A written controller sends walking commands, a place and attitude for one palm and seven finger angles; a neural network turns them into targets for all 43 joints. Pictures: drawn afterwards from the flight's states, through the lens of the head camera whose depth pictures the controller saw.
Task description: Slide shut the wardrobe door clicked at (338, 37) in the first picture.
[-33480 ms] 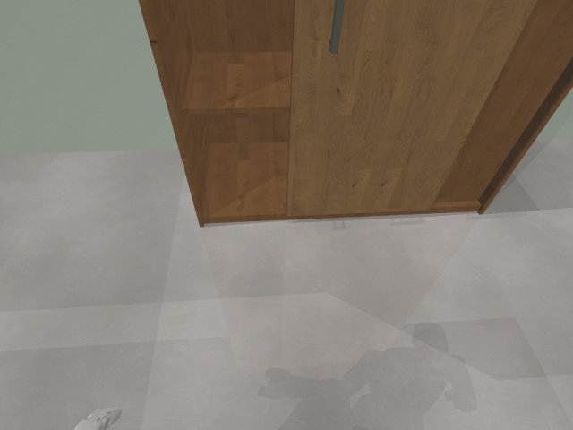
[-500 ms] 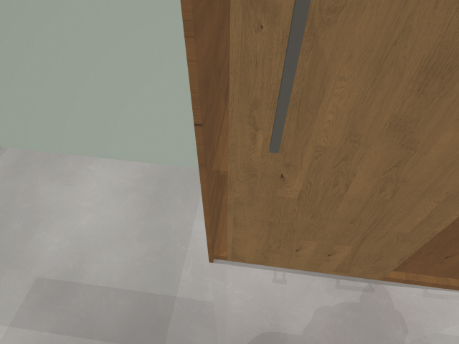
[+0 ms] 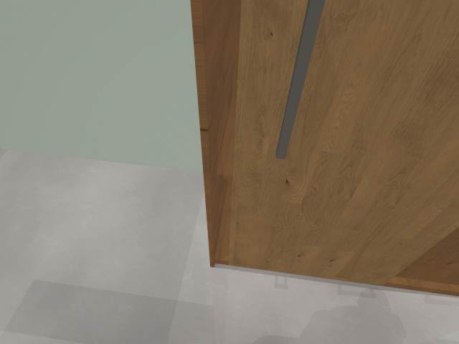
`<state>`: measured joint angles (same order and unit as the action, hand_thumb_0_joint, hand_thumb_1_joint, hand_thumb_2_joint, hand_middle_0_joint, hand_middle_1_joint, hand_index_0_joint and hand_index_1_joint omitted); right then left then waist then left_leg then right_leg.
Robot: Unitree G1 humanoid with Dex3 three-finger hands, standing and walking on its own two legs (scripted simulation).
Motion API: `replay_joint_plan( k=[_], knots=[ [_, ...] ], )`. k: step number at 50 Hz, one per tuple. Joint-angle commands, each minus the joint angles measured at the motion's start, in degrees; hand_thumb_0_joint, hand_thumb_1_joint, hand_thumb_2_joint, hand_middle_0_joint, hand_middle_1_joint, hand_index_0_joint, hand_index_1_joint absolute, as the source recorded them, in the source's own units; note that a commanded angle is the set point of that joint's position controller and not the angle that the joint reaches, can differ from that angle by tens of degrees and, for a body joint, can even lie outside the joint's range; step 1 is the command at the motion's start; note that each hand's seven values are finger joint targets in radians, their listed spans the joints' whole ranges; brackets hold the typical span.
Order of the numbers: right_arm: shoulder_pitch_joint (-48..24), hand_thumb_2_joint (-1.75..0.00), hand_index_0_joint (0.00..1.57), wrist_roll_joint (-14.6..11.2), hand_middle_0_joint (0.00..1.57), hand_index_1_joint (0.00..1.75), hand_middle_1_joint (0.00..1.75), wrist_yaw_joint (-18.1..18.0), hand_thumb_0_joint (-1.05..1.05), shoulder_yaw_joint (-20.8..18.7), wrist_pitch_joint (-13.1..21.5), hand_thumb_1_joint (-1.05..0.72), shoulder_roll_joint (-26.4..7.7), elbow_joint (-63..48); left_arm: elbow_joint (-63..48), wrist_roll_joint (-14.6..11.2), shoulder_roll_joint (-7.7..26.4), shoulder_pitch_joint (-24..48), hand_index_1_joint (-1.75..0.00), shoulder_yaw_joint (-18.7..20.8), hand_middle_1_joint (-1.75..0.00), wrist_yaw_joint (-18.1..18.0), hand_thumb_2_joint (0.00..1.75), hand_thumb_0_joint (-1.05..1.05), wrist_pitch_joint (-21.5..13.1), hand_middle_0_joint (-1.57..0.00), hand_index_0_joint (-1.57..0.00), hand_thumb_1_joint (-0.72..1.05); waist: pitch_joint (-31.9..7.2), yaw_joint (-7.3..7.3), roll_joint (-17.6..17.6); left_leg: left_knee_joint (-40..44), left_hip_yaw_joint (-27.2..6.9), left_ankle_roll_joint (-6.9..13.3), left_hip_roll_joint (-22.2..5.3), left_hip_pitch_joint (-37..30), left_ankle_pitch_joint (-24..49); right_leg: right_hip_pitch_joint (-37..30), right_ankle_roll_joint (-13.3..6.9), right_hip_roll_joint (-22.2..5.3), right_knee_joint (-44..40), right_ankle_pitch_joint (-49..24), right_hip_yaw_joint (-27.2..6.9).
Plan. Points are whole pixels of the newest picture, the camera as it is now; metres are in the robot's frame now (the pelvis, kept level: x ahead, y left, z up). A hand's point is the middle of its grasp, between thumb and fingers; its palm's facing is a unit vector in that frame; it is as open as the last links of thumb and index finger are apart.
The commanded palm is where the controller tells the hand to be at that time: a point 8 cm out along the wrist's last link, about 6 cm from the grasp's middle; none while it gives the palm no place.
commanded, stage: come to a stop and stand still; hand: right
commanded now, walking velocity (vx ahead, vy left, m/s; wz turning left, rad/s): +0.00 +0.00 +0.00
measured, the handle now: (294, 88) +0.51 -0.08 +0.19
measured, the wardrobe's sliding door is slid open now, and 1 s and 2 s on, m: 0.06 0.06 0.06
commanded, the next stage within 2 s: look again from close up in 0.12 s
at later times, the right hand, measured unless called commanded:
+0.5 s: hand out of the picture -0.01 -0.16 -0.17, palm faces +0.04 +0.98 -0.18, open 7.4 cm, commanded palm none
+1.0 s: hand out of the picture -0.02 -0.15 -0.17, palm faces +0.05 +0.98 -0.18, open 7.4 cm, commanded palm none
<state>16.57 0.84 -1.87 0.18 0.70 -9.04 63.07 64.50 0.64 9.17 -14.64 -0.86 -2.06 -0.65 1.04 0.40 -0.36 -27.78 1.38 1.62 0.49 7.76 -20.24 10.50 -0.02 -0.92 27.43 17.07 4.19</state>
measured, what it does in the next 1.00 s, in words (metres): stands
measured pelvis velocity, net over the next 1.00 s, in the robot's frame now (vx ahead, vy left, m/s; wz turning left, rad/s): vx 0.01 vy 0.01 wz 0.00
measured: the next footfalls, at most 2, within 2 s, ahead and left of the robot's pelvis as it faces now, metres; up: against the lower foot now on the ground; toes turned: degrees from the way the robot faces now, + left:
none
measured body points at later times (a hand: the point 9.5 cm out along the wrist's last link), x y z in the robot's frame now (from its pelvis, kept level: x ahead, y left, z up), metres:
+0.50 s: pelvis +0.01 +0.01 +0.00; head +0.02 +0.01 +0.45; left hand +0.01 +0.23 -0.16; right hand -0.01 -0.21 -0.16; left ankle -0.06 +0.10 -0.74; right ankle -0.03 -0.12 -0.74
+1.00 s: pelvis +0.01 +0.01 +0.00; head +0.02 +0.02 +0.45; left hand +0.00 +0.23 -0.16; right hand -0.02 -0.20 -0.16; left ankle -0.06 +0.10 -0.74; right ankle -0.03 -0.12 -0.74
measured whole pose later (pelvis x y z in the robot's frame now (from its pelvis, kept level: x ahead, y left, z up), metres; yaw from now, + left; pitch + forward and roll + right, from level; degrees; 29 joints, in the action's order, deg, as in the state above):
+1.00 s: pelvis +0.01 +0.01 +0.00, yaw +0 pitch +0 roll -1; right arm 18.5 0.7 -1.9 0.0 1.0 -7.6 64.3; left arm 65.8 0.6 7.9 -16.3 -0.9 -2.5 -0.7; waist 0.6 0.7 -0.5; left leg -25.5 1.6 2.7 1.6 6.3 -19.5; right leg 9.1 1.1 -1.9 25.3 16.3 4.0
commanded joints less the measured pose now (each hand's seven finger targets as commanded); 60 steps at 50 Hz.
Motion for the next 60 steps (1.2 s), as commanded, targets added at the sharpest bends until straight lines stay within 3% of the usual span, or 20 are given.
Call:
replay_joint_plan(
  k=[1, 15, 27, 53, 54, 55, 56, 57, 58, 59, 60],
  knots=[
    [4.9, -0.90, 0.20, 0.0, 0.20, 0.30, 0.30, -0.5, 0.00, -1.1, 0.8, -0.90, -5.9, -1.3, -1.1, 0.1, 5.1, -3.1, -0.30, 1.0, -0.30, -0.1, 0.90, 0.00, -0.7, -0.20, -0.20, 0.90, 1.8, -0.13, -0.4, 4.7, -5.1, 0.8, -6.3, 3.1, 19.5, -1.2, -2.0, -5.1, -3.4, -14.1, -4.5],
    [6.4, -0.90, 0.20, -0.1, 0.20, 0.30, 0.30, -0.5, 0.00, -1.1, 1.1, -0.90, -5.4, -0.7, -0.6, 0.1, 4.6, -3.5, -0.30, 1.0, -0.30, -0.4, 0.90, 0.00, -0.9, -0.20, -0.20, 0.90, 0.3, -0.05, -0.6, 4.8, -5.4, 0.7, -6.5, 2.0, 24.8, -2.6, -1.7, -5.2, -3.0, -16.5, -3.8],
    [6.8, -0.90, 0.20, -0.1, 0.20, 0.30, 0.30, -0.5, 0.00, -1.1, 0.9, -0.90, -4.5, -0.3, -0.3, 0.1, 4.2, -4.2, -0.30, 0.8, -0.30, -0.5, 0.90, 0.00, -0.9, -0.20, -0.20, 0.90, 1.8, -0.04, 0.0, 5.5, -5.1, 0.8, -6.0, 2.8, 22.1, -2.6, -1.8, -5.5, -4.0, -16.5, -4.1],
    [7.5, -0.90, 0.20, -0.1, 0.20, 0.30, 0.30, -0.6, 0.00, -1.2, 1.1, -0.90, -3.9, 0.3, 0.4, 0.1, 3.3, -5.3, -0.30, 0.7, -0.30, -0.6, 0.90, 0.00, -0.9, -0.20, -0.20, 0.90, 2.0, 0.07, -0.3, 6.2, -5.2, 0.9, -6.1, 2.1, 23.2, -2.6, -1.6, -5.5, -4.7, -15.9, -3.9],
    [11.7, -0.90, 0.20, 0.6, 0.20, 0.30, 0.30, -3.0, 0.00, -1.5, 2.8, -0.90, -6.0, 1.8, -4.8, -0.5, 5.5, 2.9, -0.30, 1.7, -0.30, 0.1, 0.90, 0.00, -1.2, -0.20, -0.20, 0.90, 6.5, 2.49, -3.1, 7.6, -11.3, -3.9, -10.5, 5.3, 55.1, 5.0, 0.5, -4.6, 11.6, -14.7, -0.4],
    [-32.5, -0.89, 0.20, -11.4, 0.20, 0.32, 0.32, -1.7, 0.00, -1.7, 14.8, -0.88, -16.7, -88.5, -24.3, -2.6, 15.8, -1.0, -0.30, 2.6, -0.30, -2.1, 0.90, 0.00, -10.1, -0.20, -0.20, 0.90, -21.4, -6.39, 8.6, -0.1, -6.0, 0.0, -6.2, -1.7, 46.6, -9.8, -2.7, 0.3, 0.2, -22.4, -1.5],
    [-28.8, -0.88, 0.20, -9.2, 0.20, 0.33, 0.33, -5.4, 0.00, -5.4, 14.0, -0.85, -20.5, -89.7, -22.5, -3.6, 10.7, 5.4, -0.30, 1.0, -0.30, -4.1, 0.90, 0.00, -14.4, -0.20, -0.20, 0.90, -17.9, -3.33, 15.0, -2.2, -4.0, 0.4, -2.5, 4.4, 30.2, -12.1, -2.5, -0.7, 1.2, -26.2, -0.8],
    [3.6, -0.87, 0.21, -7.2, 0.21, 0.34, 0.34, -5.9, 0.00, 1.3, 5.2, -0.83, -4.7, -70.5, -23.3, -2.5, 9.0, 0.6, -0.30, 2.7, -0.30, -3.1, 0.90, 0.00, -17.3, -0.20, -0.20, 0.90, -17.6, -1.12, 16.1, -4.9, -0.5, 0.7, -1.1, 6.9, 18.5, -12.0, -2.7, -2.7, -1.5, -34.9, -3.7],
    [7.3, -0.86, 0.21, -9.0, 0.21, 0.36, 0.36, -5.6, 0.00, 5.4, 1.5, -0.81, 3.0, -65.1, -21.7, -4.3, 8.4, 0.6, -0.30, 2.5, -0.30, -3.1, 0.90, 0.00, -18.0, -0.20, -0.20, 0.90, -11.6, -2.10, 7.8, -4.0, 2.2, -0.4, -1.4, 9.3, 16.9, -7.0, -2.6, -2.6, 1.4, -34.9, -4.8],
    [1.9, -0.85, 0.21, -10.1, 0.21, 0.37, 0.37, -4.5, 0.00, 4.7, 3.9, -0.78, 0.9, -75.0, -25.4, -4.2, 10.8, 2.0, -0.30, 3.5, -0.30, -3.3, 0.90, 0.00, -18.9, -0.20, -0.20, 0.90, -8.7, -2.11, 4.7, -3.2, 2.1, -0.9, -1.5, 10.7, 22.0, -3.8, -2.5, -1.2, 4.0, -28.8, -4.7],
    [2.4, -0.84, 0.21, -9.5, 0.21, 0.39, 0.39, -3.8, 0.00, 0.4, 6.2, -0.76, -4.0, -74.2, -25.5, -2.8, 12.3, 1.2, -0.30, 4.3, -0.30, -3.4, 0.90, 0.00, -19.4, -0.20, -0.20, 0.90, -11.3, -3.84, -1.1, -3.5, 2.2, -1.3, -1.3, 13.0, 23.1, -2.1, -2.6, 0.0, 6.7, -23.9, -4.0]
  ],
)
